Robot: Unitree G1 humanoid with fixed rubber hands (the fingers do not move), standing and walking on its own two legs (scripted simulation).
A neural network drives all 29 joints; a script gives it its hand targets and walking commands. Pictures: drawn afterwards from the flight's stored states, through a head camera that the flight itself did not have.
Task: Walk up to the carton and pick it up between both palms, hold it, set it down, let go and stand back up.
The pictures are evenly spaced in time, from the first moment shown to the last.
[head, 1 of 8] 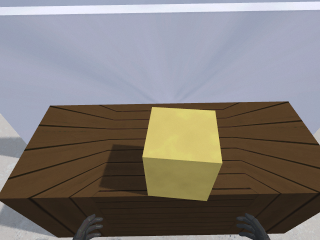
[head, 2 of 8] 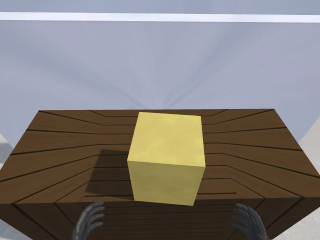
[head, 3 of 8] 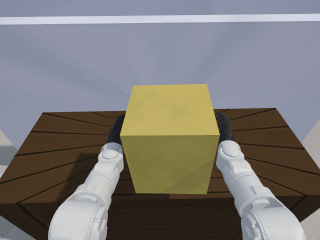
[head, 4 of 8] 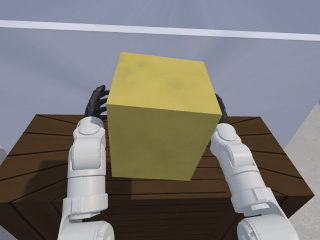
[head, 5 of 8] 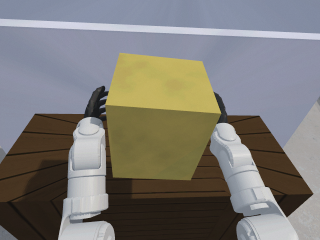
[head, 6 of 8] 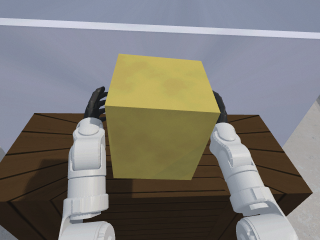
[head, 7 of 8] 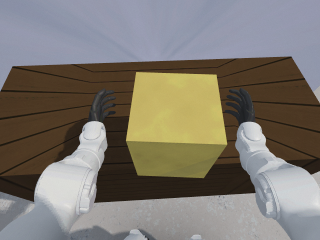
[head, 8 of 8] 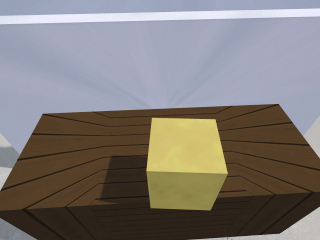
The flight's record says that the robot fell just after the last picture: no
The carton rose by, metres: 0.26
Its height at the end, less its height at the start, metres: +0.00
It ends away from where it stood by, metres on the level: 0.03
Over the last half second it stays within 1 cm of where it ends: yes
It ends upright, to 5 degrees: yes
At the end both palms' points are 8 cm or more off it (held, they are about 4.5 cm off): yes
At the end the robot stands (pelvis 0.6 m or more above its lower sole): yes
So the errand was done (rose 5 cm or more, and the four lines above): yes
